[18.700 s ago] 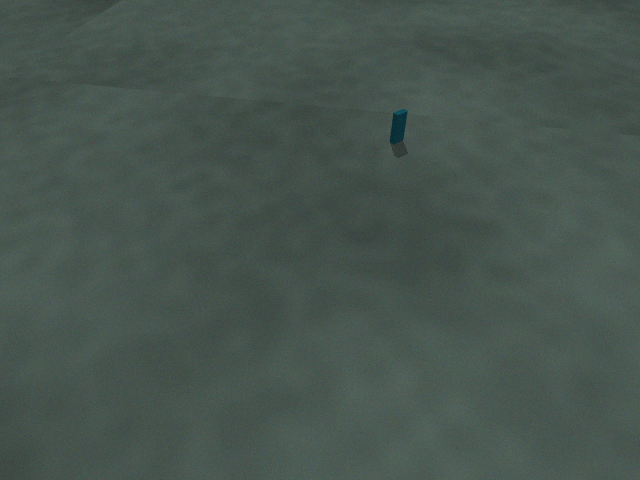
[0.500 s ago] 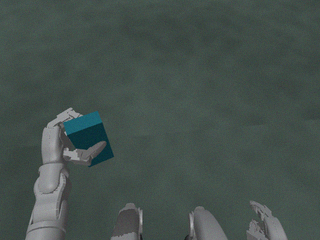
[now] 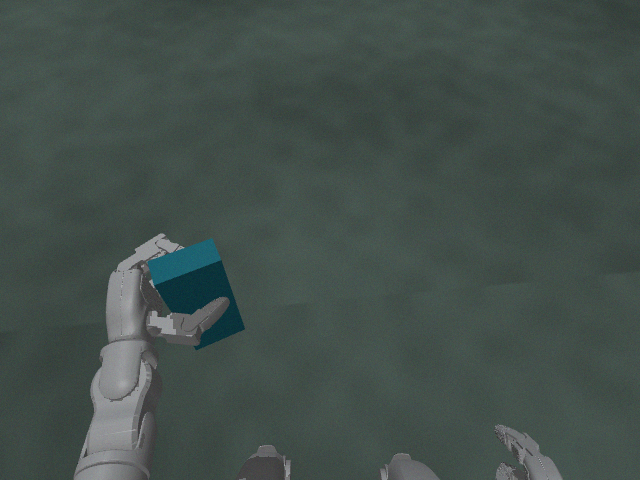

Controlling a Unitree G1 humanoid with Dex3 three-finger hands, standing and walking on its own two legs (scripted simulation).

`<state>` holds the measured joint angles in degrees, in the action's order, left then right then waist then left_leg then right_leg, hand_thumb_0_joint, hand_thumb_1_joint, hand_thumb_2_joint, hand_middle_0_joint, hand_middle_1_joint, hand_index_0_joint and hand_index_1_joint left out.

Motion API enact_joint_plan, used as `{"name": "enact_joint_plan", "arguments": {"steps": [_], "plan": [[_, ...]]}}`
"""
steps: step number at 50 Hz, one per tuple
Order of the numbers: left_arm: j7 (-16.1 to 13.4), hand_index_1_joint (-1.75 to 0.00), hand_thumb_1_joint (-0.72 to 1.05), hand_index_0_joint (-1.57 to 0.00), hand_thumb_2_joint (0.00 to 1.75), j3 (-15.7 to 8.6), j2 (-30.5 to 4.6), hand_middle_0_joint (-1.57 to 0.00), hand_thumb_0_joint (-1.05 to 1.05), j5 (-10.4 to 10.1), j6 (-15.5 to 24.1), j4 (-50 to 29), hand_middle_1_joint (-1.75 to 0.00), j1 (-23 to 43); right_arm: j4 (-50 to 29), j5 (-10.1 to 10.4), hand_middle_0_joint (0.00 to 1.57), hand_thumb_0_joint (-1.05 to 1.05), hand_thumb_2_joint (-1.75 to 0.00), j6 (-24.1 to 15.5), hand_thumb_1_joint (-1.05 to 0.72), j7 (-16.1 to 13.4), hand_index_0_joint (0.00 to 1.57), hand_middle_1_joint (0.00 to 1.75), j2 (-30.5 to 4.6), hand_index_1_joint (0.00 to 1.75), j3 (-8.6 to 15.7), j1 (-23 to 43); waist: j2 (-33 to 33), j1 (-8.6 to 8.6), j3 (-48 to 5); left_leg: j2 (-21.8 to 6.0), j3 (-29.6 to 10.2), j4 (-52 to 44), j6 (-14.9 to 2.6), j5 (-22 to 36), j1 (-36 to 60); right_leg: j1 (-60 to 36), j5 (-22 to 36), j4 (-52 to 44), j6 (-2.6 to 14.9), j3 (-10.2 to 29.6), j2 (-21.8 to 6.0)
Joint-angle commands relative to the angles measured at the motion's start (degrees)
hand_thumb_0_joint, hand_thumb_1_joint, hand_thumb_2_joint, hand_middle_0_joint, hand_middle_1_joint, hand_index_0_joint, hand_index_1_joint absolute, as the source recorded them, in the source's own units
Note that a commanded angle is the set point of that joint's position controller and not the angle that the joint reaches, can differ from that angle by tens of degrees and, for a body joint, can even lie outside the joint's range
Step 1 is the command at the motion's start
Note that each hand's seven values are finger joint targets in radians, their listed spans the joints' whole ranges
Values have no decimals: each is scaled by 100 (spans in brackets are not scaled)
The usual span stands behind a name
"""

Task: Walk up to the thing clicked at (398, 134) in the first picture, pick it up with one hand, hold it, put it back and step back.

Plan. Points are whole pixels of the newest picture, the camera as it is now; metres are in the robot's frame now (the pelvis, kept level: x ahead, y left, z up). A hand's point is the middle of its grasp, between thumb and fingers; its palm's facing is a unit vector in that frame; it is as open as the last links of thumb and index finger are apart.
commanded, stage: lift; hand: left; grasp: from the side
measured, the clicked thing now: (203, 300) +0.34 +0.17 +0.02
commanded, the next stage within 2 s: hold in 0.42 s
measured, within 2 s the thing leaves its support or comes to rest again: neither
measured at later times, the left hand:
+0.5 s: hand (188, 273) +0.35 +0.17 +0.07, palm faces +0.13 -0.99 -0.01, open 8.0 cm
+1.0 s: hand (185, 267) +0.35 +0.17 +0.09, palm faces +0.13 -0.99 -0.01, open 8.0 cm
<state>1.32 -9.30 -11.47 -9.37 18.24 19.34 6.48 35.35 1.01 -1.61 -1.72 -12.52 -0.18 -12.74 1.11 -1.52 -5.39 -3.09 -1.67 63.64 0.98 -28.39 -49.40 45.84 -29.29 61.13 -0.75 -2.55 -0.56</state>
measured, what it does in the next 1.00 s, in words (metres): stands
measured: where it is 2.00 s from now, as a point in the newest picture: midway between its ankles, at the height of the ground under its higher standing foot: outside the picture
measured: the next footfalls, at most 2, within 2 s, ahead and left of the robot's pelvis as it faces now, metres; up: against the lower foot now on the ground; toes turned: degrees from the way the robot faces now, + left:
none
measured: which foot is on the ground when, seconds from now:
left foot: down 0.00-1.00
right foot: down 0.00-1.00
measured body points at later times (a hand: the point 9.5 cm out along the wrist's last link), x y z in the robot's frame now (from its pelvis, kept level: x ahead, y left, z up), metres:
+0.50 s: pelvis +0.01 +0.00 +0.02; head +0.08 +0.00 +0.47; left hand +0.34 +0.23 +0.07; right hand +0.14 -0.25 -0.09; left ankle +0.03 +0.13 -0.66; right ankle +0.01 -0.13 -0.66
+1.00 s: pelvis +0.02 -0.01 +0.04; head +0.07 +0.00 +0.48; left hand +0.33 +0.22 +0.09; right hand +0.15 -0.25 -0.07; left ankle +0.03 +0.13 -0.66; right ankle +0.01 -0.13 -0.66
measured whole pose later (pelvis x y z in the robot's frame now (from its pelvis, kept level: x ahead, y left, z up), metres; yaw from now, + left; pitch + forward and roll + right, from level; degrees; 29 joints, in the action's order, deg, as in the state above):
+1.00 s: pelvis +0.02 -0.01 +0.04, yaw +0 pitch +8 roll -1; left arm 2.1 -9.2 -10.5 -9.4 18.6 21.5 6.1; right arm 36.4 0.8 0.4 -1.1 -12.7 0.5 -13.0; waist 1.0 -1.3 -2.6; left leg -3.1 -0.7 50.9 1.3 -24.7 -34.1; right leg 31.1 -25.6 48.9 -0.5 -2.0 -0.4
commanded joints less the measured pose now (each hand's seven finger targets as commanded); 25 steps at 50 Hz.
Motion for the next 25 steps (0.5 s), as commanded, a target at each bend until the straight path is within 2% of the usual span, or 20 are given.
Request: {"name": "enact_joint_plan", "arguments": {"steps": [1, 2, 3, 5, 7, 8, 9, 11, 12, 14, 15, 16, 18, 19, 22, 23, 24, 25], "plan": [[22, -136, 25, -128, 123, -298, -771, -127, 0, -44, 473, -1100, -136, 1346, -586, -41, 20, 0, -90, -223, -90, -38, 20, 30, -780, 30, 355, -90, 57, -70, -1604, 196, 32, -1113, -130, 1300, 1379, -903, 1616, -1014, 117, 17, 133], [38, -137, 26, -128, 124, -286, -773, -127, 0, -70, 524, -1326, -137, 1461, -608, -44, 20, 0, -89, -228, -89, -36, 20, 30, -786, 30, 352, -58, 207, -34, -1724, 194, 34, -1154, -110, 1392, 1561, -915, 1672, -1026, 132, 13, 134], [53, -137, 26, -128, 124, -283, -725, -127, 0, -86, 528, -1182, -137, 1449, -598, -43, 20, 0, -90, -217, -90, -25, 20, 30, -789, 30, 352, -88, 208, -72, -1754, 177, -5, -1194, -95, 1434, 1679, -907, 1668, -1015, 146, -21, 150], [70, -137, 29, -128, 125, -261, -770, -127, 0, -81, 543, -1364, -137, 1526, -686, -44, 20, 0, -89, -209, -90, -32, 20, 30, -774, 30, 341, -31, 244, -41, -1878, 196, 37, -1224, -99, 1558, 1783, -1118, 1832, -1105, 130, 1, 142], [99, -138, 29, -129, 126, -341, -772, -127, 0, -126, 524, -1070, -138, 1316, -586, -32, 20, 0, -90, -198, -90, -36, 20, 30, -793, 30, 347, -60, -2, -68, -1686, 209, 54, -1254, -133, 1545, 1626, -1275, 1883, -1186, 100, 21, 144], [115, -139, 26, -129, 126, -266, -762, -128, 0, -124, 549, -1267, -139, 1447, -571, -49, 20, 0, -90, -201, -90, -27, 20, 30, -786, 30, 348, -78, 114, -63, -1798, 204, 72, -1260, -124, 1656, 1730, -1330, 1996, -1182, 104, 40, 138], [118, -140, 24, -130, 127, -358, -799, -129, 0, -131, 545, -1111, -140, 1371, -544, -40, 20, 0, -90, -189, -90, -20, 20, 30, -769, 30, 331, -80, 103, -51, -1680, 203, 67, -1279, -126, 1664, 1728, -1273, 1983, -1213, 107, 30, 140], [108, -140, 26, -130, 127, -215, -686, -129, 0, -120, 553, -1273, -140, 1533, -665, -35, 20, 0, -90, -191, -90, -19, 20, 30, -795, 30, 360, 11, 38, -78, -1666, 195, 84, -1334, -133, 1656, 1809, -1310, 1990, -1275, 103, 35, 149], [107, -141, 27, -131, 128, -233, -719, -130, 0, -120, 543, -1210, -140, 1536, -622, -43, 20, 0, -90, -180, -90, -34, 20, 30, -791, 30, 356, -56, 61, -99, -1806, 204, 118, -1292, -143, 1821, 1882, -1433, 2177, -1307, 82, 62, 129], [112, -140, 29, -130, 128, -311, -684, -129, 0, -152, 531, -974, -139, 1361, -507, -46, 20, 0, -90, -164, -90, -33, 20, 30, -763, 30, 330, -123, -98, -97, -1662, 216, 123, -1319, -161, 1821, 1784, -1543, 2243, -1355, 62, 78, 122], [105, -139, 28, -129, 127, -307, -776, -128, 0, -140, 576, -1354, -139, 1578, -608, -47, 20, 0, -90, -174, -90, -27, 20, 30, -788, 30, 352, -51, 90, -42, -1710, 223, 147, -1339, -150, 1869, 1867, -1534, 2298, -1376, 75, 98, 116], [125, -140, 28, -130, 128, -232, -683, -129, 0, -129, 551, -1085, -139, 1476, -558, -44, 20, 0, -90, -164, -90, -27, 20, 30, -798, 30, 358, -59, 31, -89, -1672, 211, 129, -1373, -149, 1902, 1962, -1506, 2266, -1386, 81, 71, 122], [113, -142, 26, -131, 129, -236, -687, -129, 0, -113, 573, -1101, -141, 1479, -550, -48, 20, 0, -90, -156, -90, -14, 20, 30, -812, 30, 375, -54, 72, -85, -1555, 209, 111, -1467, -130, 1804, 2024, -1462, 2121, -1413, 97, 45, 139], [116, -141, 27, -131, 128, -349, -775, -130, 0, -112, 570, -998, -141, 1422, -512, -46, 20, 0, -90, -150, -90, -11, 20, 30, -805, 30, 365, -68, 49, -49, -1515, 195, 93, -1506, -118, 1789, 2019, -1484, 2071, -1414, 108, 24, 145], [128, -141, 27, -131, 127, -340, -786, -129, 0, -125, 617, -1244, -140, 1566, -629, -42, 20, 0, -90, -137, -90, -15, 20, 30, -795, 30, 361, 19, 83, -8, -1646, 207, 112, -1542, -122, 1906, 2117, -1653, 2203, -1477, 98, 43, 141], [157, -142, 27, -131, 130, -350, -719, -130, 0, -153, 579, -909, -142, 1252, -544, -33, 20, 0, -90, -108, -90, -7, 20, 30, -790, 30, 347, -67, -27, -29, -1601, 204, 108, -1558, -127, 1991, 2124, -1732, 2269, -1483, 94, 32, 146], [173, -142, 25, -132, 129, -352, -784, -131, 0, -157, 606, -1142, -142, 1423, -530, -44, 20, 0, -90, -105, -91, 3, 20, 30, -801, 30, 358, -67, 154, 11, -1638, 207, 129, -1559, -121, 2073, 2171, -1719, 2332, -1489, 103, 47, 144], [166, -142, 27, -131, 129, -317, -688, -130, 0, -166, 589, -1017, -142, 1437, -529, -42, 20, 0, -90, -100, -90, 10, 20, 30, -786, 30, 353, -61, 55, -42, -1601, 194, 108, -1577, -126, 2103, 2207, -1719, 2356, -1487, 96, 33, 155]]}}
